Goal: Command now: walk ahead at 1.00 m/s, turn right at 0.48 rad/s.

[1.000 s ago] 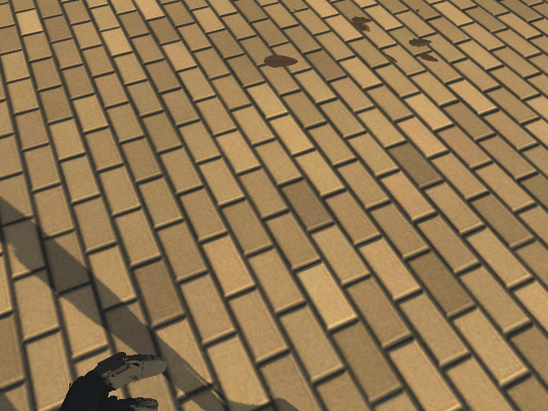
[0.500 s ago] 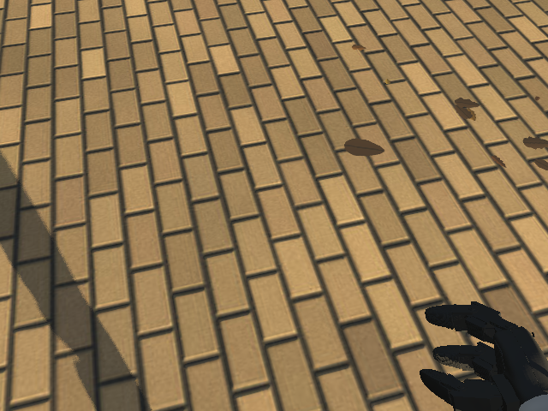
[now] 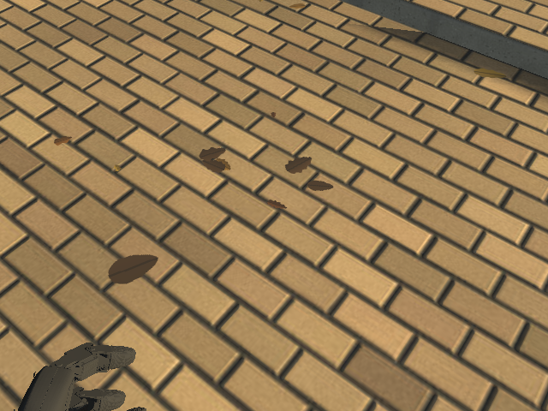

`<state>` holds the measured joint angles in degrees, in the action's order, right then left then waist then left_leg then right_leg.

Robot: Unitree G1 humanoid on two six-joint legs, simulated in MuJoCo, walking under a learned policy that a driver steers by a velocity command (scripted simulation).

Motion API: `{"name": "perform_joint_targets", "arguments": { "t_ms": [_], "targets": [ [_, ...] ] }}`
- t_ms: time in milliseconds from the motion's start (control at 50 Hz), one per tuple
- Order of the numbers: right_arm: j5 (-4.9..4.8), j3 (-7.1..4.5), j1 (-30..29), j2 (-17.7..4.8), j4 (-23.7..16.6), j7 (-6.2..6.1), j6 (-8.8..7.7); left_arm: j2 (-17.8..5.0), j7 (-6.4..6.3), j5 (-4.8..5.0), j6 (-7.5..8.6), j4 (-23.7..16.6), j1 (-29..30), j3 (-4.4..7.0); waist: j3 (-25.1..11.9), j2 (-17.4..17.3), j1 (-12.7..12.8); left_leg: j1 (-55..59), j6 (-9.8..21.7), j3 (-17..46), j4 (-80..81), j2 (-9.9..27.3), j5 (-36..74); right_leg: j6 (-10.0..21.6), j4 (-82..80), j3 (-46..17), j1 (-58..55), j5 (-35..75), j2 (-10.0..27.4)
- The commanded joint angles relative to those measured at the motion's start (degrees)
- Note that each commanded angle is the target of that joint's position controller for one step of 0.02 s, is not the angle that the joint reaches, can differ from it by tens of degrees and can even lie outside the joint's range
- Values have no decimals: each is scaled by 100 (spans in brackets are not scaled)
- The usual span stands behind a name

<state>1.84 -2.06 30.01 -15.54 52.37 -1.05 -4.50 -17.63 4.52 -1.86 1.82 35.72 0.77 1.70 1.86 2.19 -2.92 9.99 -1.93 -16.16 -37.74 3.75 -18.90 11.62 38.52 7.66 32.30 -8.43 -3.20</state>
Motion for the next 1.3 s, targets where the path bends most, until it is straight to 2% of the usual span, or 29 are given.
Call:
{"name": "perform_joint_targets", "arguments": {
  "t_ms": [20,40,60,100,160,220,360,400,440,460,480,500,520,560,620,720,800,860,880,900,920,940,960,1000,1080,1140,1220,1260,1300],
  "targets": [
    [-123,7,124,-385,-1179,56,-91,-1736,-269,-161,-103,385,-2164,546,-2014,1233,421,-5090,279,1122,-5792,-204,-1155,1095,-649,-4131,-6165,689,2181],
    [-150,-54,-741,-884,-1286,40,-181,-1497,-372,-46,-171,268,-2522,581,-2484,253,1158,-5575,310,1823,-5942,-280,-417,1216,-1817,-4870,-5974,-918,2227],
    [-221,-44,-993,-879,-1283,32,-181,-1256,-460,-50,-107,461,-2291,519,-1168,-133,881,-5871,355,1756,-5553,22,-94,934,-2279,-4281,-4820,-1336,2207],
    [-96,33,-976,-626,-1066,112,-31,-772,-462,-93,145,582,-1871,351,-231,-742,346,-5035,433,2035,-4602,360,160,488,-2536,-3178,-2813,-956,1869],
    [-86,15,-801,-395,-809,290,314,-436,-402,29,463,816,-1838,231,331,-449,-17,-4411,390,2252,-3601,526,523,-39,-3124,-1936,-1550,-585,1446],
    [-189,16,-1638,-261,-991,343,322,-350,-299,81,595,977,-2054,221,639,-121,222,-5008,518,2006,-2516,392,1622,-524,-3390,-712,-1904,991,1016],
    [-149,88,-2567,-193,-1219,548,154,-497,-523,137,695,1191,-2386,122,353,63,341,-4234,1025,657,-74,-348,3166,-1072,-3160,601,-3457,5160,1081],
    [-128,4,-1999,-482,-1076,519,218,-833,-699,45,533,1159,-2285,198,-131,422,-49,-3693,1147,432,3,-798,2391,-1198,-2124,663,-4154,7209,1289],
    [-137,-212,-149,-939,-585,426,287,-1130,-794,-95,284,987,-1775,304,-923,576,-1016,-2005,1424,631,-136,-1050,1354,-1142,280,547,-3851,7896,1513],
    [-126,-388,1008,-1207,-297,331,302,-1220,-764,-108,201,872,-1322,350,-1180,286,-1669,-805,1763,1199,299,-864,854,-1042,2565,540,-2917,6514,1280],
    [-283,-513,694,-1344,-244,243,395,-466,-597,-156,309,726,-952,171,-664,-1239,-1284,-62,1876,2076,255,-400,911,-1028,4859,332,-883,-10,53],
    [-50,-580,-28,-1924,-519,253,419,9,-500,67,460,79,-1662,-16,-1355,-2115,-187,1331,3276,5449,1063,819,399,-1387,6428,-761,1660,-2155,-356],
    [-71,-568,-185,-1585,-739,223,402,-264,-492,-28,621,-16,-1328,-96,-1456,-753,-477,1180,3205,6443,2223,1166,-745,-1207,5967,-1463,2064,-1680,1],
    [-70,-401,-428,-931,-562,152,335,-401,-446,-75,663,-56,-1057,-98,-157,435,160,-889,2459,5503,2665,804,-696,-1146,4319,-1419,1438,-1085,611],
    [-143,-322,-751,-923,-691,133,85,-299,-411,-303,229,-41,-1137,-197,299,304,555,-2678,2174,4310,2849,16,99,-1396,3255,-1171,510,-1115,949],
    [-241,-421,-423,-1091,-709,185,-3,-92,-307,-80,198,-658,345,-332,442,-280,-71,-2945,1766,3659,2877,-542,2031,-1516,602,-705,-11,915,797],
    [-211,-510,-170,-1221,-689,173,29,-187,-335,1,270,-872,785,-313,104,-612,-418,-1721,1525,3919,2348,-316,3384,-1379,-497,-762,-163,1305,451],
    [-172,-577,-626,-1510,-833,130,-3,-701,-461,40,328,-586,-332,-92,-665,-598,208,-1498,1147,3973,1032,-314,4884,-1205,-946,-887,-1993,580,113],
    [-152,-610,-965,-1697,-907,163,-35,-943,-546,70,350,-327,-1463,39,-1239,-575,913,-1819,1036,3873,-192,-450,4891,-1123,-917,-927,-3205,207,246],
    [-100,-510,-1214,-1338,-1003,166,-122,-1256,-672,-22,365,-26,-2875,211,-1956,-356,1539,-2561,1006,3561,-1807,-614,3904,-964,-583,-1437,-4623,-969,955],
    [-237,-243,-910,-296,-1224,161,-167,-1646,-718,-290,376,100,-3300,319,-2467,1338,1231,-4257,914,2941,-3605,-1264,-714,-613,-1260,-3893,-5888,-2952,2541],
    [-314,-124,-395,-428,-1358,181,-125,-1703,-624,-218,338,62,-2626,395,-2692,2296,654,-5151,916,2645,-4370,-1131,-772,-110,-2329,-6400,-5725,-3749,2961],
    [-134,-151,-850,-764,-1133,150,-24,-952,-562,-164,309,-65,-1957,297,-1651,1062,660,-5366,924,2465,-4385,-652,-74,-131,-2417,-5510,-4799,-4069,2574],
    [46,-131,-1534,-750,-1217,288,47,-466,-490,-145,306,189,-1854,197,-713,-84,609,-5100,804,2301,-3797,-365,345,-265,-2380,-3756,-3462,-2213,2010],
    [130,53,-2088,-357,-1644,429,183,-254,-398,26,509,880,-2488,113,-54,284,349,-5338,702,2527,-3021,-206,89,-225,-2776,-2672,-2721,-728,1737],
    [178,163,-2869,-488,-2094,515,126,-495,-388,108,530,965,-2395,165,302,260,167,-5321,543,2018,-1596,51,921,-127,-3290,-2061,-2267,-187,1513],
    [22,246,-3258,-492,-2127,612,50,-1029,-300,185,524,984,-2470,307,369,181,226,-3024,488,1410,-98,-272,1827,-221,-3735,-1563,-1376,1389,1400],
    [52,124,-2937,-744,-2000,456,30,-1183,-296,187,499,1105,-2694,329,-8,120,66,-2500,565,1384,272,-490,1391,-322,-2735,-1382,-2163,3283,1408],
    [181,-76,-1230,-1059,-1486,245,-16,-1229,-331,207,452,1168,-2753,330,-1038,60,-767,-285,644,1518,435,-446,943,-486,-54,-1172,-1575,3393,1008]
  ]
}}
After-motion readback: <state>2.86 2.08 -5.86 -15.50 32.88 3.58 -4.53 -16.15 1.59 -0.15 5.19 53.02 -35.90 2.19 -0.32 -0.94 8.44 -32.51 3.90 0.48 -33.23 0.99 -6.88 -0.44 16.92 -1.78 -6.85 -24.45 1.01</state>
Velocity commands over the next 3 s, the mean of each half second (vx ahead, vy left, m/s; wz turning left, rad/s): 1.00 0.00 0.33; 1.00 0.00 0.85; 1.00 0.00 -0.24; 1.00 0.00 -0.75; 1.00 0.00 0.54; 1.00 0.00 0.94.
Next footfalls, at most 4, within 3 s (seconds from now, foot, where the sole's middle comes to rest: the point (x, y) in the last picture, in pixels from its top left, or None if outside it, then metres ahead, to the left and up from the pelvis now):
0.46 left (230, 359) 0.59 0.11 -0.73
0.90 right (230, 211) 1.06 0.11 -0.73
1.32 left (92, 187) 1.17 0.54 -0.73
1.76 right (107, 92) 1.64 0.56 -0.73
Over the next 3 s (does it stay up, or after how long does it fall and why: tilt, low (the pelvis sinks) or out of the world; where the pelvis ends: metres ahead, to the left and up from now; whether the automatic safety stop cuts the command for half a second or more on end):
stays up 2.54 0.95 0.02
